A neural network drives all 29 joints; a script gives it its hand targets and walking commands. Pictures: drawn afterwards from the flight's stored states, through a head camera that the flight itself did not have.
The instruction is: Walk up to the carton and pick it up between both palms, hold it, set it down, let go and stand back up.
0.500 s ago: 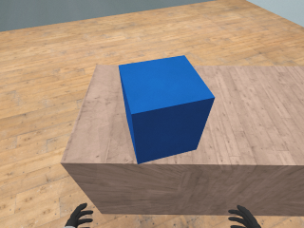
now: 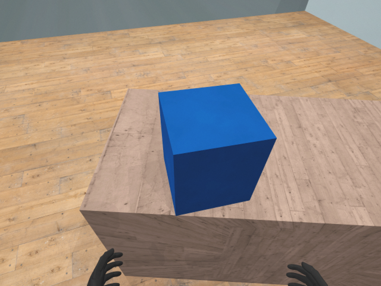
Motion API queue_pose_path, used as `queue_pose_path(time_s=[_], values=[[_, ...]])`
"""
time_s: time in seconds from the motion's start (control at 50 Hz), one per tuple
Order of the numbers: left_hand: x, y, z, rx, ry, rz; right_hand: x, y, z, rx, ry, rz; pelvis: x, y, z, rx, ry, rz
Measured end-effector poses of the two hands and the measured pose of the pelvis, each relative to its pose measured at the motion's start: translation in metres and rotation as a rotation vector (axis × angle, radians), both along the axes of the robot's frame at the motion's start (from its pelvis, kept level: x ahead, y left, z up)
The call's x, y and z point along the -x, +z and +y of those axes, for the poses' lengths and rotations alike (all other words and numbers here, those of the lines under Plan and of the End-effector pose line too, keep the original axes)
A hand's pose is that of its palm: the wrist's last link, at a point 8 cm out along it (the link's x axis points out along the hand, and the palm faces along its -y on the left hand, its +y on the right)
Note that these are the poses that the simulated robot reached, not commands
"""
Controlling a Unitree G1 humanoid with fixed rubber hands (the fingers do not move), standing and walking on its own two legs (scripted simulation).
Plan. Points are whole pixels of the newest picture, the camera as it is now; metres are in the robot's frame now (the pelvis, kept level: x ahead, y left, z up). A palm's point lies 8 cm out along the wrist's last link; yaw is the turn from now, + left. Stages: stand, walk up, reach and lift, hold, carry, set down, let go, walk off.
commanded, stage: reach and lift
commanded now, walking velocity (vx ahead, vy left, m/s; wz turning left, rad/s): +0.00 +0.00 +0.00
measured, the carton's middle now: (207, 150) +0.45 -0.01 +0.02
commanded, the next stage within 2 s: none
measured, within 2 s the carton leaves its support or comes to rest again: neither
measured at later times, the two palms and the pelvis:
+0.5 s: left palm (115, 265) +0.18 +0.17 -0.03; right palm out of the picture +0.17 -0.26 -0.04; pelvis +0.01 +0.00 +0.00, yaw -1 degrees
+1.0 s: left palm (136, 237) +0.22 +0.13 +0.00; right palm (342, 253) +0.22 -0.28 -0.01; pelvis +0.00 -0.02 +0.00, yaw -2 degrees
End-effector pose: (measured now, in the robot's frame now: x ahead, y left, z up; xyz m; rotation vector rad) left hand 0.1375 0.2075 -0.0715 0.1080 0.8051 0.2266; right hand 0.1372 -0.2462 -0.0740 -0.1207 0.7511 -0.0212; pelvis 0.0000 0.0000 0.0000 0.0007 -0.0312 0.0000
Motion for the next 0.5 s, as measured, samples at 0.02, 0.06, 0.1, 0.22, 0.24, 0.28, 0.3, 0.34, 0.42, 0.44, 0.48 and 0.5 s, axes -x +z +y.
queue_pose_path(time_s=[0.02, 0.06, 0.1, 0.22, 0.24, 0.28, 0.3, 0.34, 0.42, 0.44, 0.48, 0.5], values=[[0.000, 0.001, -0.001, 0.004, 0.000, -0.006, -0.001, 0.002, -0.001, 0.000, 0.001, -0.003, 0.000, 0.000, 0.001, 0.001, 0.000, -0.003], [-0.001, 0.002, -0.004, 0.008, -0.003, -0.018, -0.004, 0.005, -0.002, -0.001, 0.003, -0.010, -0.001, 0.001, 0.003, 0.003, -0.001, -0.009], [-0.001, 0.005, -0.005, 0.007, 0.000, -0.037, -0.006, 0.008, -0.002, -0.004, 0.004, -0.023, -0.001, 0.001, 0.005, 0.004, -0.003, -0.013], [-0.009, 0.020, -0.009, -0.013, 0.004, -0.117, -0.012, 0.014, -0.005, -0.033, 0.001, -0.067, -0.004, 0.001, 0.009, 0.008, -0.009, -0.015], [-0.010, 0.022, -0.011, -0.013, 0.003, -0.129, -0.013, 0.015, -0.006, -0.036, 0.003, -0.077, -0.004, 0.001, 0.009, 0.008, -0.010, -0.015], [-0.014, 0.026, -0.015, -0.009, 0.001, -0.149, -0.015, 0.018, -0.008, -0.040, 0.005, -0.099, -0.005, 0.001, 0.010, 0.008, -0.014, -0.014], [-0.015, 0.028, -0.017, -0.007, 0.000, -0.159, -0.016, 0.019, -0.009, -0.043, 0.005, -0.109, -0.005, 0.001, 0.010, 0.008, -0.016, -0.014], [-0.019, 0.032, -0.020, -0.004, 0.001, -0.183, -0.018, 0.022, -0.010, -0.049, 0.005, -0.127, -0.006, 0.001, 0.010, 0.007, -0.019, -0.013], [-0.029, 0.039, -0.027, 0.001, 0.011, -0.229, -0.023, 0.025, -0.014, -0.056, 0.015, -0.147, -0.007, 0.001, 0.008, 0.003, -0.020, -0.003], [-0.031, 0.040, -0.029, 0.001, 0.012, -0.236, -0.025, 0.026, -0.015, -0.057, 0.017, -0.152, -0.007, 0.001, 0.007, 0.001, -0.021, 0.001], [-0.037, 0.041, -0.033, 0.002, 0.015, -0.246, -0.029, 0.028, -0.017, -0.061, 0.019, -0.164, -0.007, 0.000, 0.005, 0.000, -0.023, 0.008], [-0.039, 0.043, -0.036, 0.003, 0.016, -0.252, -0.031, 0.030, -0.019, -0.064, 0.020, -0.171, -0.007, 0.000, 0.004, -0.001, -0.025, 0.012]])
